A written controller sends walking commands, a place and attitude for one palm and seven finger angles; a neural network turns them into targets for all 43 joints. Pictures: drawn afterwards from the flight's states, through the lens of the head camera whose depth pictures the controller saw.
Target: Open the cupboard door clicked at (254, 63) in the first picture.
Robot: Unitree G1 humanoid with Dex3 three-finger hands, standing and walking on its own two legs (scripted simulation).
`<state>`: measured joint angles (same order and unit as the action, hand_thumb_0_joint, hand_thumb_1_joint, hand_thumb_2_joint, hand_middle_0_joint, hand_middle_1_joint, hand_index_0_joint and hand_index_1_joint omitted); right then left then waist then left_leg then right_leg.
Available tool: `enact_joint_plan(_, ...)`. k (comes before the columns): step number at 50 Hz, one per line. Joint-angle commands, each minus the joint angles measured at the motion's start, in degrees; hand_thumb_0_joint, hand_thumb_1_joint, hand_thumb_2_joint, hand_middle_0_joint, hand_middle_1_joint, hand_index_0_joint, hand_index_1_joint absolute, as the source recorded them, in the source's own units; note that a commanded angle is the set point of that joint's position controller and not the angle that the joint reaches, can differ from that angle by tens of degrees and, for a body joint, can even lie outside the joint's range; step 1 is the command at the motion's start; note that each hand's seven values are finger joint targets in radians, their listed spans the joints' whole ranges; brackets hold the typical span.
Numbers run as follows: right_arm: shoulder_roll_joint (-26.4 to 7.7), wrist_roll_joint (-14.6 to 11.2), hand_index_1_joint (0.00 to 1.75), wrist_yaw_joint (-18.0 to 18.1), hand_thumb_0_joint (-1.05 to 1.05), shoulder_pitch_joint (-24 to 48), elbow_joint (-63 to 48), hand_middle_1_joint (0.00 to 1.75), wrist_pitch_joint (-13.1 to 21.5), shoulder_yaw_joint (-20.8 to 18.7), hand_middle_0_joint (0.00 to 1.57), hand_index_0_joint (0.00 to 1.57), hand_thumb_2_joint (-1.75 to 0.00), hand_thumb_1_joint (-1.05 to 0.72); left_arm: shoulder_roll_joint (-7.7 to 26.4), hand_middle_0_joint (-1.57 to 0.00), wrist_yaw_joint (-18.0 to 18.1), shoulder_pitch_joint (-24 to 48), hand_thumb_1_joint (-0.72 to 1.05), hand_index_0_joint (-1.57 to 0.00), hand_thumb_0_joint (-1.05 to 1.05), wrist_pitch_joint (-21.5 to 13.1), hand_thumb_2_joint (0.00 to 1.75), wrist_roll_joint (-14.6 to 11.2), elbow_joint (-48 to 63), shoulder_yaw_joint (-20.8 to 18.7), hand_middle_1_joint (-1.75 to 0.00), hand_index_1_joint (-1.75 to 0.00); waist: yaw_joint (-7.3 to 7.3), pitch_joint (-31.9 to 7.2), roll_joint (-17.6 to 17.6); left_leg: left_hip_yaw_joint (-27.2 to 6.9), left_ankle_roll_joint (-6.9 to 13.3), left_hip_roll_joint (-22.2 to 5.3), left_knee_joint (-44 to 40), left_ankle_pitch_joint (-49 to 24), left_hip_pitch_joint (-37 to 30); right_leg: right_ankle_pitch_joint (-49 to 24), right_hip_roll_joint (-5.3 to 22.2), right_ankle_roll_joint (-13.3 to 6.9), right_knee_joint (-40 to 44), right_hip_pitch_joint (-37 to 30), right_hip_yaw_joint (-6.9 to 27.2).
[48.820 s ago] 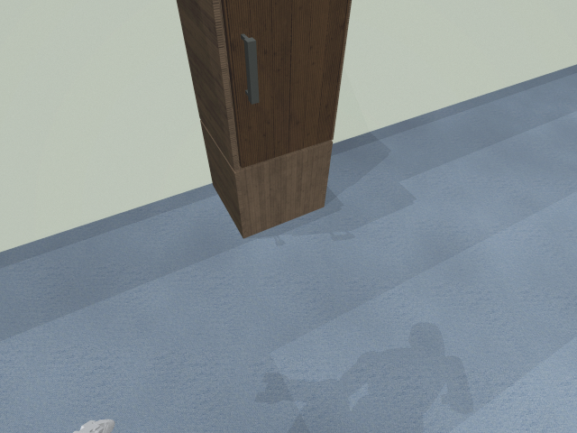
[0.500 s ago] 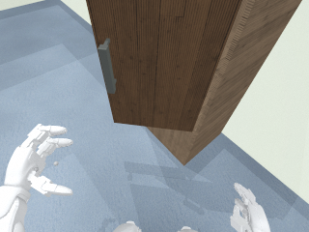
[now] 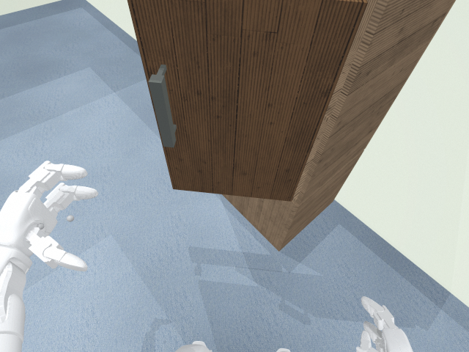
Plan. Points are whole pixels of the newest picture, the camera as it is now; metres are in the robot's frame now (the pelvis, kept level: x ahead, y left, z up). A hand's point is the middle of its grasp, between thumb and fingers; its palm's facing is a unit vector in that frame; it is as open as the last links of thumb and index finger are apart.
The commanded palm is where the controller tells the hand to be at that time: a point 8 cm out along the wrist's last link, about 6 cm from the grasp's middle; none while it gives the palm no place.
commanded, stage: raise the hand with hooked fingers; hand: left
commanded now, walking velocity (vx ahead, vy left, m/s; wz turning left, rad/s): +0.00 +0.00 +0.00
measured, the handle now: (166, 108) +0.57 +0.19 +0.06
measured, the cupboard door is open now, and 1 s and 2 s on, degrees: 43 43 43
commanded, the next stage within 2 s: move the hooked fingers beside the handle in 0.32 s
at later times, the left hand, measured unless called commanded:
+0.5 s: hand (80, 221) +0.29 +0.26 +0.07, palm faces +0.01 -1.00 -0.03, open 14.0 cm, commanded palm +0.27 +0.31 +0.08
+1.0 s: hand (98, 178) +0.37 +0.26 +0.07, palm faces -0.01 -1.00 -0.01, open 14.0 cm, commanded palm +0.35 +0.31 +0.07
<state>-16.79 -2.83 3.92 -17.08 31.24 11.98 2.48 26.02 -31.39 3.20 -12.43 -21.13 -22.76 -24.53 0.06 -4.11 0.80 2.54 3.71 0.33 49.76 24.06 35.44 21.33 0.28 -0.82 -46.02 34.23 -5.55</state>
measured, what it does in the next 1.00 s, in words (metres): stands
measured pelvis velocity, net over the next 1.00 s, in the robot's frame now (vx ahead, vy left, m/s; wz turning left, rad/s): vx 0.00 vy -0.02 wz -0.02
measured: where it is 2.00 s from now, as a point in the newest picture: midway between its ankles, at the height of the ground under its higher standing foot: outside the picture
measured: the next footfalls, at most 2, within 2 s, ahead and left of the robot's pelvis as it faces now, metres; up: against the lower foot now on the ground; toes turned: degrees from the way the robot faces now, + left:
none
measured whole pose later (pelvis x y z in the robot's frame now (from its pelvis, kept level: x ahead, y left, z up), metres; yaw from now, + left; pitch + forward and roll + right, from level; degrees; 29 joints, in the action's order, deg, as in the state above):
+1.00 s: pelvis +0.00 -0.02 -0.01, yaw -1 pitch +13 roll -2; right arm -17.2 -3.0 4.0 -19.7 33.2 6.3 2.3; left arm 31.3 -32.6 22.1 -16.6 -17.4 -45.4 -27.8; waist 3.0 -4.7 0.2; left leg 2.5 2.2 -1.3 51.5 24.4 40.3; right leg 21.8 -1.3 -2.5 -48.2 39.6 -5.5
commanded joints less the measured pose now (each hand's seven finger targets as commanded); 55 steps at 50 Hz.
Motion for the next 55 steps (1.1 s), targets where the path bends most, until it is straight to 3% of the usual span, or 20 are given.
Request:
enact_joint_plan(1,-8.53,0.09,0.30,0.30,0.00,1.26,-8.29,0.30,2.90,-3.97,0.20,0.20,-0.90,-0.90,14.22,-0.30,1.15,8.92,-0.50,-0.30,0.00,-4.14,0.30,-1.41,12.50,-5.92,-1.20,-1.20,-0.77,-15.80,4.37,-6.42,-4.01,-1.15,-8.59,-20.71,-11.20,-11.60,-1.84,-1.33,3.82,-5.09,1.58)
enact_joint_plan(4,-8.55,0.19,0.30,0.44,0.00,1.39,-7.99,0.30,2.67,-3.96,0.20,0.20,-0.90,-0.90,14.96,-0.30,1.92,10.14,-0.50,-0.30,0.00,-4.79,0.30,-1.41,12.61,-6.51,-1.20,-1.20,-0.66,-14.39,4.15,-6.14,-3.71,-0.99,-8.58,-18.27,-9.90,-10.50,-1.81,-1.51,4.06,-5.29,1.88)
enact_joint_plan(6,-8.18,0.01,0.30,0.56,0.00,1.37,-8.08,0.30,2.44,-3.85,0.20,0.20,-0.90,-0.90,14.20,-0.30,1.86,10.25,-0.50,-0.30,0.00,-4.93,0.30,-1.03,13.01,-5.75,-1.20,-1.20,-0.39,-15.19,6.52,-5.78,-3.60,-0.96,-8.71,-18.05,-10.71,-10.50,-1.67,-1.33,4.27,-5.12,2.15)
enact_joint_plan(20,-7.92,-0.20,0.30,0.96,0.00,2.13,-7.85,0.30,2.14,-3.37,0.20,0.20,-0.90,-0.90,13.47,-0.30,0.82,10.54,-0.50,-0.30,0.00,-4.61,0.30,-1.53,10.66,-4.95,-1.20,-1.20,0.18,-14.65,2.95,-4.72,-2.41,-0.49,-7.74,-14.89,-7.34,-10.82,-1.50,-1.02,5.17,-7.56,3.43)
enact_joint_plan(24,-8.31,-0.04,0.30,1.48,0.00,1.60,-6.57,0.30,1.76,-3.30,0.20,0.20,-0.90,-0.90,16.56,-0.30,1.03,17.31,-0.50,-0.30,0.00,-5.07,0.30,-0.93,8.38,-6.23,-1.20,-1.20,1.09,-12.83,2.98,-4.64,-2.28,-0.56,-6.97,-13.35,-5.74,-9.54,-1.46,-1.05,5.16,-6.40,3.97)
enact_joint_plan(28,-7.96,-0.27,0.30,1.87,0.00,1.21,-6.08,0.30,1.66,-3.18,0.20,0.20,-0.90,-0.90,14.87,-0.30,0.52,22.31,-0.50,-0.30,0.00,-5.70,0.30,-0.29,6.19,-3.65,-1.20,-1.20,1.73,-14.92,5.66,-4.51,-2.19,-0.37,-6.89,-12.45,-6.96,-8.83,-1.09,-0.87,5.22,-5.62,4.45)
enact_joint_plan(30,-8.48,-0.22,0.30,2.05,0.00,0.32,-4.96,0.30,0.96,-3.10,0.20,0.20,-0.90,-0.90,17.42,-0.30,0.19,25.91,-0.50,-0.30,0.00,-5.29,0.30,0.37,1.53,-4.77,-1.20,-1.20,2.60,-13.92,3.04,-4.32,-2.02,-0.58,-6.37,-11.57,-5.08,-8.37,-1.17,-0.75,5.49,-5.58,4.98)
enact_joint_plan(34,-8.63,-0.17,0.30,1.81,0.00,-0.07,-5.00,0.30,0.16,-3.10,0.20,0.20,-0.90,-0.90,19.10,-0.30,-0.43,29.39,-0.50,-0.30,0.00,-5.40,0.30,0.94,-2.62,-5.05,-1.20,-1.20,1.95,-16.03,3.90,-3.94,-1.94,-0.39,-5.78,-12.19,-3.75,-9.09,-0.85,-0.93,5.06,-7.30,5.91)
enact_joint_plan(35,-8.71,-0.18,0.30,1.68,0.00,-0.64,-4.94,0.30,-0.20,-3.15,0.20,0.20,-0.90,-0.90,21.31,-0.30,-0.37,28.56,-0.50,-0.30,0.00,-5.49,0.30,1.33,-4.39,-7.14,-1.20,-1.20,1.30,-17.00,3.76,-3.82,-2.00,-0.48,-5.76,-12.88,-3.28,-9.95,-0.83,-0.90,4.88,-8.31,6.01)
enact_joint_plan(37,-8.44,-0.17,0.30,1.36,0.00,-0.65,-5.26,0.30,-0.48,-3.11,0.20,0.20,-0.90,-0.90,19.85,-0.30,-0.47,30.36,-0.50,-0.30,0.00,-6.00,0.30,1.38,-4.63,-5.56,-1.20,-1.20,1.45,-17.89,5.24,-3.86,-2.03,-0.43,-5.87,-14.04,-3.83,-11.46,-0.87,-0.89,4.26,-7.99,5.65)
enact_joint_plan(39,-8.98,0.04,0.30,1.08,0.00,-1.75,-5.14,0.30,-1.05,-3.42,0.20,0.20,-0.90,-0.90,23.03,-0.30,-0.40,28.65,-0.50,-0.30,0.00,-6.55,0.30,1.11,-6.35,-8.75,-1.20,-1.20,0.58,-19.33,3.59,-3.73,-1.95,-0.48,-5.23,-16.12,-2.97,-13.88,-1.09,-1.06,3.78,-10.04,5.89)
enact_joint_plan(41,-8.73,-0.09,0.30,0.76,0.00,-1.93,-5.64,0.30,-1.59,-3.40,0.20,0.20,-0.90,-0.90,21.29,-0.30,-0.79,28.65,-0.50,-0.30,0.00,-6.42,0.30,1.34,-7.76,-7.33,-1.20,-1.20,0.98,-18.96,3.95,-3.27,-1.92,-0.47,-5.42,-16.20,-2.45,-14.87,-1.08,-0.73,3.67,-9.36,5.84)
enact_joint_plan(43,-9.13,-0.24,0.30,0.80,0.00,-2.51,-5.04,0.30,-2.15,-3.58,0.20,0.20,-0.90,-0.90,22.03,-0.30,-0.75,32.12,-0.50,-0.30,0.00,-6.56,0.30,1.68,-9.90,-7.19,-1.20,-1.20,2.00,-16.67,3.11,-3.43,-1.82,-0.67,-5.47,-14.19,-1.44,-12.64,-1.12,-0.58,4.03,-7.16,5.79)
enact_joint_plan(44,-9.12,-0.14,0.30,0.76,0.00,-2.81,-5.31,0.30,-2.31,-3.65,0.20,0.20,-0.90,-0.90,21.25,-0.30,-1.02,32.56,-0.50,-0.30,0.00,-6.75,0.30,1.41,-9.86,-6.52,-1.20,-1.20,2.02,-17.60,2.47,-3.20,-1.64,-0.60,-5.04,-14.98,-1.34,-13.63,-1.21,-0.63,3.89,-7.99,6.24)
enact_joint_plan(46,-9.49,-0.10,0.30,0.75,0.00,-3.94,-4.91,0.30,-2.97,-3.91,0.20,0.20,-0.90,-0.90,24.03,-0.30,-1.01,33.08,-0.50,-0.30,0.00,-7.26,0.30,2.03,-11.28,-8.64,-1.20,-1.20,2.02,-19.75,2.56,-3.04,-1.62,-0.59,-4.95,-15.41,-1.61,-14.36,-1.28,-0.45,3.59,-8.46,6.29)
enact_joint_plan(48,-9.29,-0.14,0.30,0.70,0.00,-4.12,-4.56,0.30,-3.35,-3.87,0.20,0.20,-0.90,-0.90,22.67,-0.30,-1.06,37.07,-0.50,-0.30,0.00,-7.92,0.30,2.61,-11.61,-6.51,-1.20,-1.20,2.77,-18.58,4.91,-3.39,-1.68,-0.74,-5.09,-15.45,-2.29,-13.81,-1.38,-0.60,3.30,-6.26,5.71)
enact_joint_plan(50,-9.64,0.02,0.30,0.67,0.00,-5.27,-4.04,0.30,-3.86,-4.15,0.20,0.20,-0.90,-0.90,24.68,-0.30,-1.04,38.45,-0.50,-0.30,0.00,-8.76,0.30,2.94,-11.68,-7.86,-1.20,-1.20,2.68,-21.10,5.04,-3.66,-1.65,-0.88,-4.79,-17.20,-3.95,-14.78,-1.77,-0.80,2.77,-6.19,5.51)
enact_joint_plan(51,-9.40,-0.05,0.30,0.65,0.00,-5.19,-4.13,0.30,-4.09,-4.09,0.20,0.20,-0.90,-0.90,22.79,-0.30,-1.06,38.98,-0.50,-0.30,0.00,-8.86,0.30,2.86,-12.24,-6.20,-1.20,-1.20,3.23,-20.54,4.79,-3.75,-1.60,-0.87,-4.85,-16.79,-4.13,-14.28,-1.76,-0.67,2.98,-5.15,5.37)
enact_joint_plan(53,-9.46,0.15,0.30,0.65,0.00,-5.64,-3.48,0.30,-4.41,-4.24,0.20,0.20,-0.90,-0.90,22.85,-0.30,-0.71,41.38,-0.50,-0.30,0.00,-9.26,0.30,3.15,-12.80,-6.14,-1.20,-1.20,3.28,-21.28,6.74,-4.03,-1.80,-0.97,-4.84,-17.28,-5.30,-13.93,-1.68,-0.82,2.73,-4.10,4.98)
enact_joint_plan(55,-9.70,0.23,0.30,0.63,0.00,-6.42,-3.17,0.30,-5.07,-4.12,0.20,0.20,-0.90,-0.90,24.20,-0.30,-0.49,41.95,-0.50,-0.30,0.00,-9.11,0.30,3.67,-14.80,-6.82,-1.20,-1.20,3.29,-22.28,5.27,-4.12,-1.72,-1.09,-4.65,-18.45,-5.14,-14.98,-1.91,-0.83,2.44,-4.76,5.07)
